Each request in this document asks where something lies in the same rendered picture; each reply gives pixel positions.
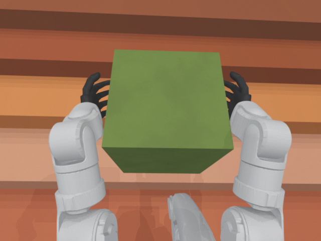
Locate right robot hand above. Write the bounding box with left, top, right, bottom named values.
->
left=224, top=71, right=251, bottom=120

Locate left robot hand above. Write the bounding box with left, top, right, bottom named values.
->
left=80, top=72, right=110, bottom=118

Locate robot right thigh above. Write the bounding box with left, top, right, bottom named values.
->
left=168, top=193, right=216, bottom=241

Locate robot left forearm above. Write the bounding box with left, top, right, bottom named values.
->
left=49, top=102, right=106, bottom=240

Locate carton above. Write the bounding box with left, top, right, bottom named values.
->
left=102, top=49, right=234, bottom=174

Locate right robot upper arm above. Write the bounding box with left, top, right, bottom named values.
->
left=220, top=206, right=283, bottom=241

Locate left robot upper arm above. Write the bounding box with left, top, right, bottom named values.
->
left=57, top=209, right=118, bottom=241

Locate robot right forearm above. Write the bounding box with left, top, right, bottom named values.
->
left=230, top=101, right=292, bottom=241

